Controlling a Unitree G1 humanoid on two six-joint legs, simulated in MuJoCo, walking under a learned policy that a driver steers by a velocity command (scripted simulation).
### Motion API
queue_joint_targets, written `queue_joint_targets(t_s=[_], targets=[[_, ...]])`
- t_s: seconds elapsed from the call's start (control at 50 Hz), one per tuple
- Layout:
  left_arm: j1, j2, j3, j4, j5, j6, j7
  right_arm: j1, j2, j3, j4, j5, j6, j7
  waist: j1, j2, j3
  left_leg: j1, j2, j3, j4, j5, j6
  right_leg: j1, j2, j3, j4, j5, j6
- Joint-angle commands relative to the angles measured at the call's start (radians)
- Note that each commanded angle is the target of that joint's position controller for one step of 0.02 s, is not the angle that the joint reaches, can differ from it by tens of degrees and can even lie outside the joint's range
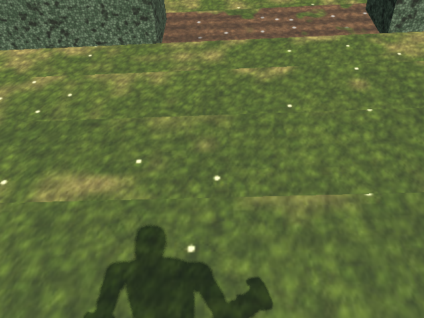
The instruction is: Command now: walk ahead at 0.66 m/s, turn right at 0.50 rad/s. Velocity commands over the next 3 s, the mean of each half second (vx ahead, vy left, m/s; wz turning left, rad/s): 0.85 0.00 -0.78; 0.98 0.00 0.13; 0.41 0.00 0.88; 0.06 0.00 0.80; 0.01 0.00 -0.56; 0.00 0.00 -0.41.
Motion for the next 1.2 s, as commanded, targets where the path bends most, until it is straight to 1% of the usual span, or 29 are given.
queue_joint_targets(t_s=[0.02, 0.04, 0.08, 0.14, 0.3, 0.34, 0.38, 0.4, 0.42, 0.44, 0.46, 0.5, 0.58, 0.62, 0.68, 0.74, 0.78, 0.8, 0.82, 0.84, 0.88, 0.94, 1.04, 1.08, 1.12, 1.14, 1.16, 1.18, 1.2], targets=[[0.17, 0.187, 0.043, -0.012, 0.025, 0.01, -0.025, -0.158, -0.021, -0.004, -0.165, -0.033, -0.028, 0.009, 0.038, -0.403, 0.249, -0.681, -0.088, 0.02, 0.4, -0.125, -0.017, 0.267, -0.262, 0.923, -0.561, -0.5, -0.189], [0.1, 0.181, 0.056, -0.036, 0.018, 0.012, -0.018, -0.165, -0.068, -0.013, -0.152, -0.035, -0.044, 0.016, 0.009, -0.226, 0.268, -0.701, 0.003, -0.05, 0.432, 0.006, -0.022, 0.278, -0.303, 0.926, -0.585, -0.526, -0.216], [0.114, 0.18, 0.069, -0.02, 0.008, 0.004, -0.005, -0.17, -0.113, -0.026, -0.112, -0.032, -0.054, 0.023, 0.023, -0.091, 0.198, -0.57, 0.047, -0.037, 0.361, 0.14, -0.048, 0.282, -0.211, 0.675, -0.499, -0.269, -0.18], [0.198, 0.113, 0.054, 0.047, -0.011, -0.008, 0.01, -0.181, -0.083, -0.016, -0.099, -0.024, -0.031, 0.038, 0.044, -0.144, 0.166, -0.496, 0.037, -0.004, 0.276, 0.22, -0.069, 0.324, -0.127, 0.521, -0.497, -0.008, -0.162], [0.266, 0.111, 0.069, 0.135, -0.006, -0.002, 0.026, -0.424, -0.052, 0.017, -0.184, 0.002, -0.04, 0.043, 0.106, -0.186, 0.161, -0.399, -0.038, 0.074, -0.033, 0.261, -0.083, 0.326, -0.088, 0.504, -0.432, 0.458, -0.188], [0.184, 0.13, 0.075, 0.129, -0.012, -0.008, 0.029, -0.336, -0.073, 0.012, -0.174, 0.012, -0.048, 0.031, 0.035, -0.194, 0.128, -0.149, -0.059, 0.066, -0.123, 0.293, -0.057, 0.24, -0.096, 0.491, -0.39, 0.679, -0.15], [0.087, 0.191, 0.09, 0.112, -0.022, -0.026, 0.019, 0.005, -0.162, -0.026, -0.078, 0.016, -0.052, -0.006, -0.141, -0.131, -0.057, 0.362, -0.061, 0.048, -0.133, 0.255, -0.012, 0.082, -0.036, 0.41, -0.063, 0.967, -0.084], [0.044, 0.186, 0.091, 0.094, -0.02, -0.044, 0.013, 0.238, -0.226, -0.056, -0.032, 0.01, -0.054, -0.035, -0.253, -0.09, -0.181, 0.645, 0.074, -0.064, -0.109, 0.088, 0.011, -0.074, 0.019, 0.375, 0.209, 0.806, -0.067], [0.108, 0.01, 0.051, 0.055, -0.042, -0.054, 0.017, 0.355, -0.309, -0.079, -0.016, -0.033, -0.058, -0.049, -0.221, 0.199, -0.349, 0.878, 0.412, -0.532, -0.245, -0.429, 0.076, -0.305, 0.135, 0.27, 0.561, 0.034, -0.06], [0.096, 0.047, 0.039, 0.035, -0.039, -0.038, 0.016, 0.246, -0.291, -0.074, -0.032, -0.028, -0.046, -0.048, -0.159, 0.258, -0.301, 0.735, 0.488, -0.883, -0.43, -0.6, 0.107, -0.408, 0.104, 0.197, 0.7, -0.064, -0.065], [0.007, 0.084, 0.047, 0.041, -0.01, -0.024, 0.014, 0.138, -0.197, -0.059, -0.037, -0.021, -0.042, -0.049, -0.137, 0.158, -0.1, 0.566, 0.436, -0.756, -0.428, -0.532, 0.109, -0.451, 0.037, 0.16, 0.718, 0.049, -0.07], [-0.075, 0.071, 0.046, 0.046, 0.021, -0.003, -0.009, 0.131, -0.109, -0.038, -0.002, -0.023, -0.048, -0.041, -0.116, 0.008, 0.07, 0.365, 0.364, -0.451, -0.442, -0.184, 0.105, -0.439, -0.036, 0.114, 0.68, 0.119, -0.061], [-0.186, -0.023, 0.01, -0.023, 0.035, 0.022, -0.042, 0.239, -0.021, -0.006, 0.119, 0.005, -0.097, -0.012, -0.059, 0.069, 0.185, 0.234, 0.291, -0.235, -0.529, 0.112, 0.11, -0.478, -0.057, 0.164, 0.578, 0.114, -0.051], [-0.277, -0.002, 0.003, -0.075, 0.041, 0.017, -0.049, 0.246, -0.052, -0.01, 0.142, 0.011, -0.107, -0.011, -0.033, 0.064, 0.223, 0.229, 0.269, -0.138, -0.557, 0.292, 0.122, -0.533, -0.029, 0.16, 0.477, 0.154, -0.036], [-0.398, 0.0, -0.026, -0.121, 0.042, 0.001, -0.076, 0.223, -0.076, -0.01, 0.159, 0.037, -0.103, -0.004, -0.015, 0.01, 0.225, 0.03, 0.166, 0.015, -0.668, 0.499, 0.112, -0.215, -0.013, -0.052, 0.133, 0.362, -0.028], [-0.377, 0.047, -0.018, -0.109, 0.034, -0.003, -0.057, 0.268, -0.21, -0.035, 0.188, 0.035, -0.102, 0.004, 0.019, 0.002, 0.189, 0.096, 0.237, 0.016, -0.576, 0.998, 0.128, 0.025, 0.038, -0.071, 0.07, 0.321, -0.044], [-0.09, 0.122, 0.019, -0.023, 0.044, -0.003, -0.015, 0.274, -0.267, -0.045, 0.205, 0.034, -0.086, -0.005, 0.17, 0.021, 0.015, 0.098, 0.211, 0.039, -0.158, 1.164, 0.095, 0.38, 0.085, -0.051, -0.008, 0.227, -0.052], [0.066, 0.195, 0.048, 0.018, 0.061, -0.002, 0.009, 0.283, -0.239, -0.036, 0.203, 0.036, -0.085, -0.005, 0.237, 0.024, -0.079, -0.084, 0.151, 0.048, 0.143, 0.918, 0.075, 0.635, -0.022, 0.054, -0.017, 0.132, -0.051], [0.131, 0.283, 0.065, 0.019, 0.084, -0.013, 0.028, 0.35, -0.056, -0.001, 0.17, 0.036, -0.083, -0.002, 0.159, -0.232, -0.225, -0.281, 0.038, 0.024, 0.577, -0.043, 0.066, 0.799, -0.362, 0.46, -0.105, -0.209, -0.08], [0.109, 0.274, 0.062, -0.004, 0.068, -0.01, 0.031, 0.348, -0.098, -0.012, 0.128, 0.074, -0.074, -0.011, 0.139, -0.223, -0.315, -0.36, -0.005, -0.075, 0.753, -0.022, 0.076, 0.722, -0.475, 0.809, -0.314, -0.233, -0.105], [-0.04, 0.14, 0.04, 0.026, 0.042, -0.023, 0.029, 0.237, -0.117, -0.02, 0.119, 0.054, -0.059, -0.009, 0.055, -0.108, -0.007, -0.427, 0.095, -0.052, 0.695, 0.153, 0.074, 0.463, -0.367, 0.511, -0.335, -0.022, -0.1], [-0.073, 0.058, 0.024, 0.06, 0.024, -0.046, 0.026, 0.273, -0.051, -0.018, 0.15, 0.025, -0.008, 0.014, -0.045, -0.123, 0.092, -0.334, 0.148, -0.043, 0.633, 0.175, 0.052, 0.242, -0.286, 0.236, -0.396, 0.184, -0.07], [-0.134, -0.001, 0.011, 0.104, -0.004, -0.082, 0.026, 0.035, 0.016, -0.003, 0.034, 0.018, 0.02, 0.04, -0.111, -0.121, 0.26, -0.298, 0.129, 0.071, 0.277, 0.409, 0.043, 0.057, -0.175, -0.16, -0.444, 0.663, -0.008], [-0.159, 0.073, 0.029, 0.107, -0.001, -0.087, 0.048, 0.064, -0.006, -0.005, 0.051, 0.005, 0.007, 0.067, -0.131, -0.096, 0.202, -0.007, 0.009, 0.207, 0.115, 0.532, 0.036, -0.038, -0.13, -0.26, -0.345, 0.882, -0.004], [-0.312, 0.157, 0.045, 0.029, -0.022, -0.104, 0.056, 0.472, -0.086, -0.052, 0.168, 0.01, 0.018, 0.047, -0.341, -0.144, -0.074, 0.418, -0.068, 0.225, 0.34, 0.629, 0.096, -0.112, -0.168, -0.249, 0.052, 1.326, 0.028], [-0.446, 0.221, 0.029, -0.062, 0.231, -0.157, -0.012, 0.704, -0.085, -0.039, 0.211, -0.012, -0.062, 0.088, -0.417, 0.074, -0.026, 0.794, 0.007, -0.071, 0.446, 0.567, 0.059, -0.548, -0.2, -0.156, 0.249, 0.93, 0.113], [-0.617, 0.276, 0.084, -0.043, 0.162, -0.14, -0.038, 0.903, -0.107, -0.045, 0.299, -0.05, -0.086, 0.068, -0.594, 0.331, -0.055, 0.796, 0.008, -0.082, 0.127, 0.612, 0.075, -0.511, 0.045, -0.139, 0.86, -0.086, 0.157], [-0.461, 0.027, 0.025, -0.128, 0.116, -0.116, -0.056, 0.853, -0.273, -0.068, 0.333, -0.056, -0.124, 0.058, -0.364, 0.308, -0.064, 0.751, 0.033, -0.271, -0.056, 1.025, 0.144, -0.543, 0.138, 0.003, 1.082, -0.275, 0.132], [-0.268, -0.043, -0.015, -0.14, 0.082, -0.094, -0.05, 0.686, -0.384, -0.086, 0.246, -0.007, -0.147, 0.089, -0.213, 0.171, -0.094, 0.71, 0.214, -0.594, -0.071, 1.2, 0.42, -0.608, 0.119, 0.236, 1.035, -0.261, 0.177]])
